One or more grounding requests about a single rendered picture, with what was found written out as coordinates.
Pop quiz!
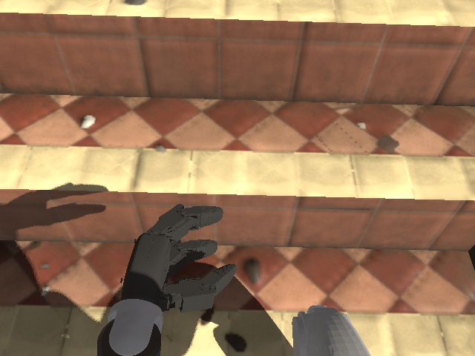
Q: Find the robot left hand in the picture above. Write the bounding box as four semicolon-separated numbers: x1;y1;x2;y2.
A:
120;204;237;313

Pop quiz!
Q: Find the robot right thigh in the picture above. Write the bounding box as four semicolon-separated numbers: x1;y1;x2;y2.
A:
292;308;371;356

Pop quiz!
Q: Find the robot left forearm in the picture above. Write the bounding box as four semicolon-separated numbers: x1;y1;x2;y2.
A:
97;299;163;356

